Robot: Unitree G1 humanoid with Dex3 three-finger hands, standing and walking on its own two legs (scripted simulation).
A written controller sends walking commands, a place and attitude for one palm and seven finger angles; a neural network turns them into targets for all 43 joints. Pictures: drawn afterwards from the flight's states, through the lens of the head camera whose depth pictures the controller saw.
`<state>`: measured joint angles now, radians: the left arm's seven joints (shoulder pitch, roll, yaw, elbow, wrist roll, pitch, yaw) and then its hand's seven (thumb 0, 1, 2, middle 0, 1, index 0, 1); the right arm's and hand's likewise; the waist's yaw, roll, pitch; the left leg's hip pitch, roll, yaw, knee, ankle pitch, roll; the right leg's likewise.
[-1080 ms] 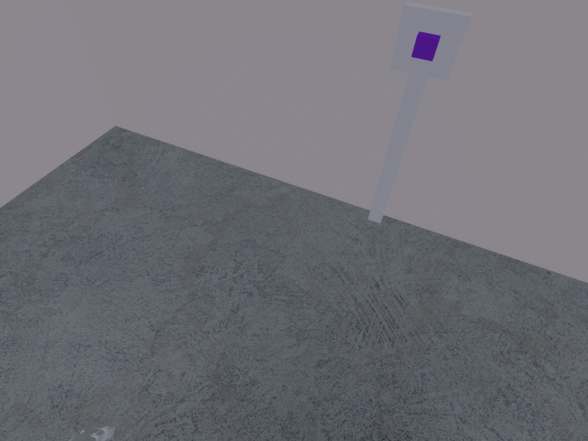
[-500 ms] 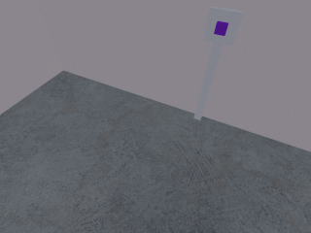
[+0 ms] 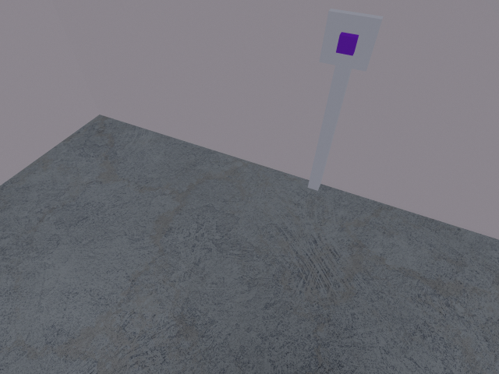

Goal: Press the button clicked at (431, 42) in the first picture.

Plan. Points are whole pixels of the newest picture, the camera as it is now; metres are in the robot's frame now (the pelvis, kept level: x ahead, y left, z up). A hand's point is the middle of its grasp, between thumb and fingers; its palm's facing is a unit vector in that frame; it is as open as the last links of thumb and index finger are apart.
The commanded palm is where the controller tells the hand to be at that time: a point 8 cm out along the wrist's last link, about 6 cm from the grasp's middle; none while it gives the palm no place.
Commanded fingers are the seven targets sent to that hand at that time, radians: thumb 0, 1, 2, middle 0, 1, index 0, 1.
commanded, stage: stand and wait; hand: left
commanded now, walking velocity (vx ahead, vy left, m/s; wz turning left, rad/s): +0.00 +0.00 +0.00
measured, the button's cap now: (347, 43) +1.16 -0.29 +0.04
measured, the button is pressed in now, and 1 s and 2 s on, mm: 0 0 0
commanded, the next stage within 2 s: look at it before walking up in 0.02 s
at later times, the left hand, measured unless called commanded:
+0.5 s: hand out of the picture +0.08 +0.25 -0.16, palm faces -0.04 -0.94 -0.33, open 7.4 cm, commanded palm none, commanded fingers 0.00 0.90 0.90 -0.20 -0.30 -0.20 -0.30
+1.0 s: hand out of the picture +0.08 +0.22 -0.17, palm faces -0.09 -0.96 -0.27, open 7.4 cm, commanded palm none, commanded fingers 0.00 0.90 0.90 -0.20 -0.30 -0.20 -0.30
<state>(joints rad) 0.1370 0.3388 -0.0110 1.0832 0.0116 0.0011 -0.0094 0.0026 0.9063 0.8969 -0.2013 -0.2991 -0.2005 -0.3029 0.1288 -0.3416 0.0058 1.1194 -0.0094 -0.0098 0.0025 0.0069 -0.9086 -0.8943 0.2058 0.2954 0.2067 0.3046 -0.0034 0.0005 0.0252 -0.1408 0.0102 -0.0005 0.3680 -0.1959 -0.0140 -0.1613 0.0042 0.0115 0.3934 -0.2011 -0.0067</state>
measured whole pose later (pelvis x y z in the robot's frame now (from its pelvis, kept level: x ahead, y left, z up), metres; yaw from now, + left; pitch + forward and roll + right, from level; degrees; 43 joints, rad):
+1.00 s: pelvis +0.04 -0.01 -0.01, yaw -6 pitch -1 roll +1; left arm 0.27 0.28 0.02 1.04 0.02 0.04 -0.03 0.00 0.91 0.90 -0.20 -0.30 -0.20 -0.30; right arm 0.19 -0.27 -0.01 1.06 -0.02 -0.01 0.00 0.00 -0.91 -0.89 0.20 0.30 0.21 0.30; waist 0.02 -0.01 0.01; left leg -0.13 0.04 0.09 0.48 -0.34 -0.02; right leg -0.25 0.02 0.05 0.63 -0.39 -0.02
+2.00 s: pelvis +0.35 -0.05 -0.02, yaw -39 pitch +0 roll +0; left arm 0.10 0.23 0.09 0.86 0.03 0.05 -0.04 0.00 0.91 0.90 -0.19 -0.30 -0.19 -0.30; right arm 0.31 -0.23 -0.06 1.01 -0.03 -0.01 -0.01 0.01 -0.92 -0.89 0.20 0.29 0.20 0.30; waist -0.05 0.01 0.08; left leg -0.18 0.15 0.38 0.58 -0.37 0.00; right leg -0.43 -0.07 -0.10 0.72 -0.30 0.02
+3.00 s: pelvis +0.39 -0.09 +0.00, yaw -24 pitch +0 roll +1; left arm 0.26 0.16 0.02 0.99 0.03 0.00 0.02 0.00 0.91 0.90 -0.20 -0.30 -0.20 -0.30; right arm 0.16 -0.24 -0.06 1.00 -0.02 0.06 0.01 0.01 -0.91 -0.90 0.20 0.29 0.20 0.30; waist 0.02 0.01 0.04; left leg -0.38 0.03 0.03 0.88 -0.43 -0.05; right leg -0.19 -0.07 -0.15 0.49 -0.29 -0.02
